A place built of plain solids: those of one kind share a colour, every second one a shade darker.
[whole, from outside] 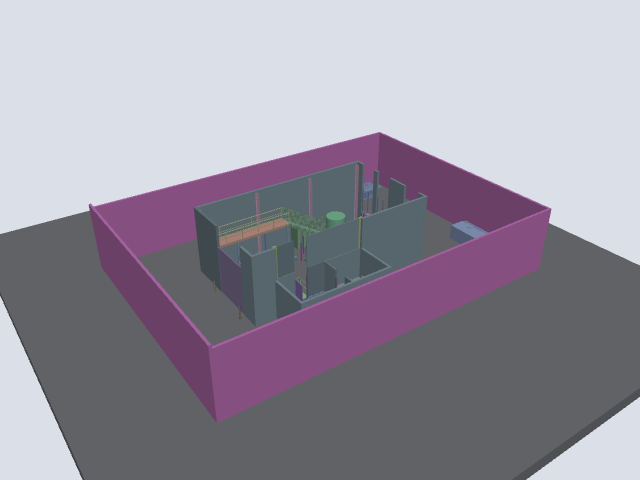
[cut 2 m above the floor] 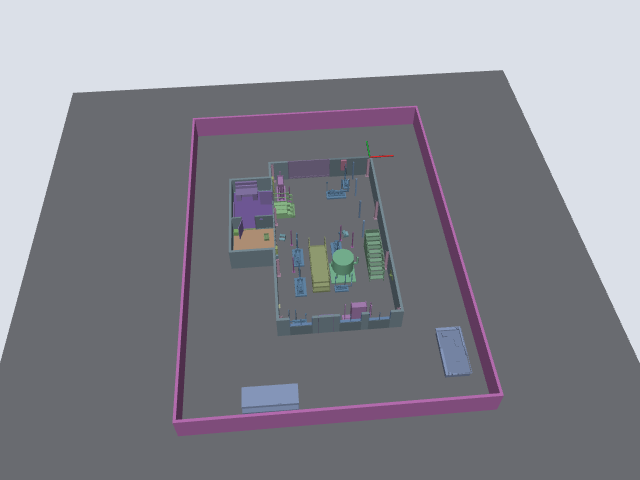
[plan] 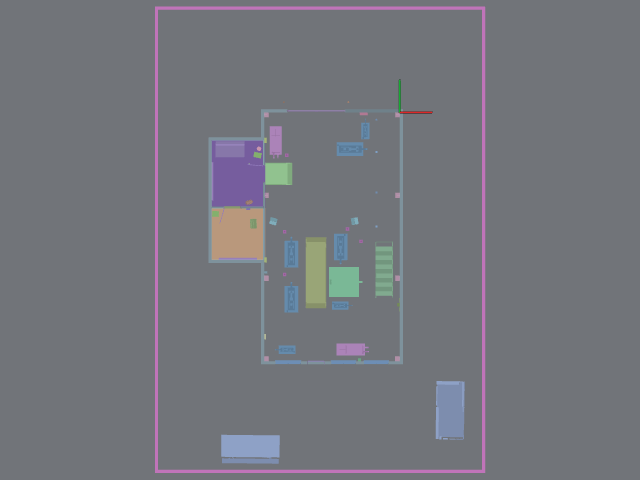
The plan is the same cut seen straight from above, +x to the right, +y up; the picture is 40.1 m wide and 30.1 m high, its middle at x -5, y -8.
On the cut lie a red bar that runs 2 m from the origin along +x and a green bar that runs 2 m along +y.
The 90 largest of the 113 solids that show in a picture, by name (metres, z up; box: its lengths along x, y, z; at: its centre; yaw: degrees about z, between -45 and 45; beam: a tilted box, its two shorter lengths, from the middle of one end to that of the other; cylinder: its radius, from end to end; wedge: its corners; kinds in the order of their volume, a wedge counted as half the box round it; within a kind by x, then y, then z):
{
 "yard_bound_1": {"box": [0.2, 29.25, 5.55], "at": [-15.25, -7.99, 2.73]},
 "yard_bound_2": {"box": [20.72, 0.2, 5.55], "at": [-4.99, -22.51, 2.73]},
 "yard_bound_3": {"box": [20.72, 0.2, 5.85], "at": [-4.99, 6.54, 2.88]},
 "yard_bound_4": {"box": [0.2, 29.25, 5.55], "at": [5.26, -7.99, 2.73]},
 "wall_1": {"box": [0.2, 3.5, 3.26], "at": [-11.9, -7.7, 1.58]},
 "wall_2": {"box": [0.2, 4.4, 3.26], "at": [-11.9, -3.75, 1.58]},
 "wall_3": {"box": [0.76, 0.06, 3.26], "at": [-11.42, -5.98, 1.58]},
 "wall_4": {"box": [3.5, 0.2, 3.26], "at": [-10.25, -9.35, 1.58]},
 "wall_5": {"box": [3.5, 0.2, 3.26], "at": [-10.25, -1.65, 1.58]},
 "wall_6": {"box": [1.46, 0.06, 3.26], "at": [-9.23, -5.98, 1.58]},
 "wall_7": {"box": [1.46, 0.06, 3.26], "at": [-9.23, -5.92, 1.58]},
 "wall_8": {"box": [0.2, 6.55, 5.85], "at": [-8.6, -12.53, 2.88]},
 "wall_9": {"box": [0.2, 1.95, 5.85], "at": [-8.6, -0.78, 2.88]},
 "wall_10": {"box": [0.06, 3.3, 3.26], "at": [-8.53, -7.6, 1.58]},
 "wall_11": {"box": [0.06, 1.55, 3.26], "at": [-8.53, -5.17, 1.58]},
 "wall_12": {"box": [0.06, 1.55, 3.26], "at": [-8.53, -2.53, 1.58]},
 "wall_13": {"box": [0.06, 3.42, 5.85], "at": [-8.47, -7.6, 2.88]},
 "wall_14": {"box": [0.06, 1.61, 5.85], "at": [-8.47, -5.2, 2.88]},
 "wall_15": {"box": [0.06, 1.61, 5.85], "at": [-8.47, -2.5, 2.88]},
 "wall_16": {"box": [0.91, 0.2, 5.85], "at": [-8.25, -15.7, 2.88]},
 "wall_17": {"box": [1.66, 0.2, 5.85], "at": [-7.88, 0.1, 2.88]},
 "wall_18": {"box": [1.61, 0.2, 1.15], "at": [-7.0, -15.7, 0.53]},
 "wall_19": {"box": [1.91, 0.2, 5.85], "at": [-5.25, -15.7, 2.88]},
 "wall_20": {"box": [1.56, 0.2, 1.15], "at": [-3.52, -15.7, 0.53]},
 "wall_21": {"box": [0.51, 0.2, 5.85], "at": [-2.5, -15.7, 2.88]},
 "wall_22": {"box": [3.66, 0.2, 5.85], "at": [-1.62, 0.1, 2.88]},
 "wall_23": {"box": [1.56, 0.2, 1.15], "at": [-1.48, -15.7, 0.53]},
 "wall_24": {"box": [0.91, 0.2, 5.85], "at": [-0.25, -15.7, 2.88]},
 "wall_25": {"box": [0.2, 16.0, 5.85], "at": [0.1, -7.8, 2.88]},
 "beyond_skip_1": {"box": [3.56, 0.3, 0.61], "at": [-9.37, -21.86, 0.93], "yaw": -0.5},
 "beyond_skip_2": {"box": [3.66, 1.38, 1.35], "at": [-9.36, -20.92, 0.62], "yaw": -0.5},
 "beyond_skip_3": {"box": [0.18, 2.01, 0.12], "at": [2.35, -19.48, 1.16], "yaw": -0.8},
 "beyond_skip_4": {"box": [1.42, 0.22, 0.12], "at": [3.02, -16.96, 1.16], "yaw": -0.8},
 "beyond_skip_5": {"box": [1.66, 3.35, 0.46], "at": [3.16, -18.69, 0.86], "yaw": -0.8},
 "beyond_skip_6": {"box": [0.15, 1.58, 0.12], "at": [3.99, -17.67, 1.16], "yaw": -0.8},
 "raised_floor_control_1": {"box": [3.43, 4.33, 0.56], "at": [-10.15, -3.85, 0.23]},
 "raised_floor_switch_1": {"box": [3.43, 3.43, 0.56], "at": [-10.15, -7.6, 0.23]},
 "buffer_vessel_1": {"box": [1.88, 1.88, 0.17], "at": [-3.49, -10.63, 0.04]},
 "buffer_vessel_2": {"cylinder": 0.8, "from": [-3.49, -10.63, 0.79], "to": [-3.49, -10.63, 3.38]},
 "staging_1": {"box": [1.3, 0.32, 0.23], "at": [-5.25, -12.12, 0.07]},
 "staging_2": {"box": [1.3, 0.32, 0.41], "at": [-5.25, -11.81, 0.15]},
 "staging_3": {"box": [1.3, 3.25, 0.59], "at": [-5.25, -10.05, 0.24]},
 "staging_4": {"box": [1.3, 0.32, 0.41], "at": [-5.25, -8.29, 0.15]},
 "staging_5": {"box": [1.3, 0.32, 0.23], "at": [-5.25, -7.99, 0.07]},
 "plate_exchanger_1": {"box": [0.52, 0.045, 1.7], "at": [-7.77, -2.51, 1.07]},
 "plate_exchanger_2": {"box": [0.42, 1.0, 1.56], "at": [-7.77, -1.99, 1.07]},
 "plate_exchanger_3": {"box": [0.76, 1.79, 0.15], "at": [-7.77, -1.75, 0.03]},
 "plate_exchanger_4": {"box": [1.79, 0.76, 0.15], "at": [-3.06, -14.87, 0.03]},
 "plate_exchanger_5": {"box": [1.0, 0.42, 1.56], "at": [-2.83, -14.87, 1.07]},
 "pump_unit_1": {"box": [1.04, 0.53, 0.2], "at": [-7.06, -14.89, 0.05]},
 "pump_unit_2": {"box": [0.86, 1.67, 0.2], "at": [-6.8, -11.71, 0.05]},
 "pump_unit_3": {"box": [0.45, 1.43, 0.06], "at": [-6.8, -11.7, 0.18]},
 "pump_unit_4": {"box": [0.86, 1.67, 0.2], "at": [-6.8, -8.88, 0.05]},
 "pump_unit_5": {"box": [0.45, 1.43, 0.06], "at": [-6.8, -8.87, 0.18]},
 "pump_unit_6": {"box": [1.04, 0.53, 0.2], "at": [-3.73, -12.11, 0.05]},
 "pump_unit_7": {"box": [0.45, 1.43, 0.06], "at": [-3.7, -8.46, 0.18]},
 "pump_unit_8": {"box": [0.86, 1.67, 0.2], "at": [-3.7, -8.44, 0.05]},
 "pump_unit_9": {"box": [1.67, 0.86, 0.2], "at": [-3.12, -2.3, 0.05]},
 "pump_unit_10": {"box": [1.43, 0.45, 0.06], "at": [-3.1, -2.3, 0.18]},
 "pump_unit_11": {"box": [0.53, 1.04, 0.2], "at": [-2.16, -1.16, 0.05]},
 "raised_floor_steel_1": {"box": [1.1, 7.3, 0.2], "at": [-0.97, -3.65, 2.7]},
 "door_landing_1": {"box": [1.1, 1.4, 0.56], "at": [-7.89, -3.85, 0.23]},
 "door_landing_2": {"box": [0.32, 1.4, 0.39], "at": [-7.2, -3.85, 0.14]},
 "door_landing_3": {"box": [0.32, 1.4, 0.22], "at": [-6.9, -3.85, 0.06]},
 "roller_shutter_1": {"box": [3.45, 0.1, 0.1], "at": [-5.25, 0.1, 0.0]},
 "roller_shutter_2": {"box": [3.46, 0.07, 0.14], "at": [-5.25, 0.1, 0.1]},
 "roller_shutter_3": {"box": [3.46, 0.06, 4.05], "at": [-5.25, 0.12, 1.98]},
 "stair_openriser_grating_1": {"box": [1.1, 0.3, 0.08], "at": [-0.97, -11.35, 0.14]},
 "stair_openriser_grating_2": {"box": [1.1, 0.3, 0.08], "at": [-0.97, -11.07, 0.31]},
 "stair_openriser_grating_3": {"box": [1.1, 0.3, 0.08], "at": [-0.97, -10.79, 0.48]},
 "stair_openriser_grating_4": {"box": [1.1, 0.3, 0.08], "at": [-0.97, -10.51, 0.66]},
 "stair_openriser_grating_5": {"box": [1.1, 0.3, 0.08], "at": [-0.97, -10.23, 0.83]},
 "stair_openriser_grating_6": {"box": [1.1, 0.3, 0.08], "at": [-0.97, -9.95, 1.01]},
 "stair_openriser_grating_7": {"box": [1.1, 0.3, 0.08], "at": [-0.97, -9.67, 1.19]},
 "stair_openriser_grating_8": {"box": [1.1, 0.3, 0.08], "at": [-0.97, -9.39, 1.36]},
 "stair_openriser_grating_9": {"box": [1.1, 0.3, 0.08], "at": [-0.97, -9.11, 1.53]},
 "stair_openriser_grating_10": {"box": [1.1, 0.3, 0.08], "at": [-0.97, -8.83, 1.71]},
 "stair_openriser_grating_11": {"box": [1.1, 0.3, 0.08], "at": [-0.97, -8.55, 1.89]},
 "stair_openriser_grating_12": {"box": [1.0, 0.03, 2.07], "at": [-0.97, -8.12, 0.98]},
 "pier_1": {"box": [0.17, 0.34, 5.85], "at": [-8.41, -9.25, 2.88]},
 "control_desk_1": {"box": [1.82, 0.9, 0.03], "at": [-10.64, -2.36, 1.26]},
 "control_desk_2": {"box": [1.8, 0.27, 0.3], "at": [-10.64, -1.95, 1.43]},
 "control_desk_3": {"box": [1.8, 0.18, 0.29], "at": [-10.64, -1.9, 1.73]},
 "door_leaf_1": {"box": [0.044, 0.99, 1.37], "at": [-11.14, -6.49, 1.15], "yaw": -16.9},
 "door_leaf_2": {"box": [0.99, 0.044, 2.14], "at": [-9.06, -3.31, 1.53], "yaw": -4.8},
 "radiator_1": {"box": [2.4, 0.14, 0.44], "at": [-10.15, -9.18, 0.68]},
 "box_cardboard_1": {"box": [0.42, 0.36, 0.44], "at": [-11.55, -6.36, 0.68], "yaw": -2.8},
 "box_cardboard_2": {"box": [0.49, 0.33, 0.37], "at": [-8.91, -2.68, 0.65], "yaw": -13.0},
 "distribution_board_1": {"box": [0.5, 0.18, 1.1], "at": [-2.26, -0.09, 1.4]},
 "deck_posts_1": {"box": [0.12, 0.12, 2.65], "at": [-1.46, -2.48, 1.27]}
}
